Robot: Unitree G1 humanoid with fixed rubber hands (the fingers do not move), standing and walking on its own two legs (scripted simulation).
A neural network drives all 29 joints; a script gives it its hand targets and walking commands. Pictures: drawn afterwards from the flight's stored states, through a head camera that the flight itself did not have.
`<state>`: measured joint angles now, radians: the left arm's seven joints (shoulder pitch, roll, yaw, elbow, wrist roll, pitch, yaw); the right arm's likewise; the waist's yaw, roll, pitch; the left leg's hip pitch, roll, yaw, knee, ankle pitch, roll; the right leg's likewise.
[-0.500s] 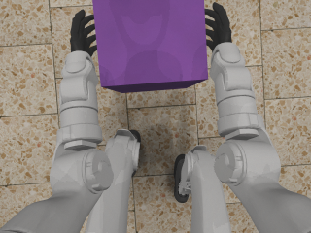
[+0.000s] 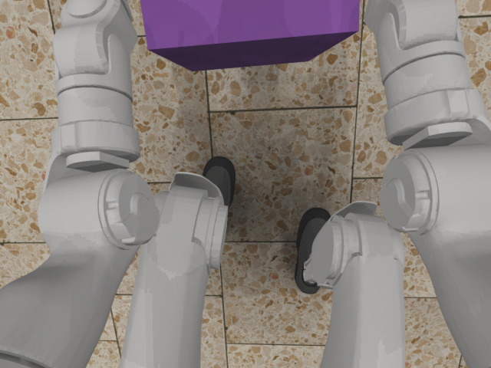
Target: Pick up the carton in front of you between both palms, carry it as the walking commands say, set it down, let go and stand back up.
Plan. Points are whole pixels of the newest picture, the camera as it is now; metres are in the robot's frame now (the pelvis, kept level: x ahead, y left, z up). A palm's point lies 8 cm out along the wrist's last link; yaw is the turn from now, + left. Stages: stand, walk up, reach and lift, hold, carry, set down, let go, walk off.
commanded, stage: set down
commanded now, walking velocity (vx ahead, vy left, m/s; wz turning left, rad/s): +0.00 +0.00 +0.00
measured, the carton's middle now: out of the picture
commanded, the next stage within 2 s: none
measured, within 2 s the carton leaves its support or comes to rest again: rests again in 0.76 s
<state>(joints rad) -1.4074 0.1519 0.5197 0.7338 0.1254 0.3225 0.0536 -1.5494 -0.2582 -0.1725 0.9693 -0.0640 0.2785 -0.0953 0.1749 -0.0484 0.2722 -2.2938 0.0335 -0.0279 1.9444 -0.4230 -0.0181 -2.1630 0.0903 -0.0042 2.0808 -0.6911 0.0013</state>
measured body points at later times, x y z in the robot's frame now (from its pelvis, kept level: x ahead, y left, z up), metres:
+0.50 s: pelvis +0.00 -0.01 -0.03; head +0.39 +0.01 +0.20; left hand +0.53 +0.27 -0.19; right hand +0.60 -0.03 -0.22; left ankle +0.14 +0.13 -0.38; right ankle +0.07 -0.11 -0.38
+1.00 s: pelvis +0.00 +0.00 -0.04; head +0.39 +0.00 +0.17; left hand +0.52 +0.29 -0.21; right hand +0.59 -0.02 -0.23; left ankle +0.14 +0.13 -0.38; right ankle +0.07 -0.11 -0.38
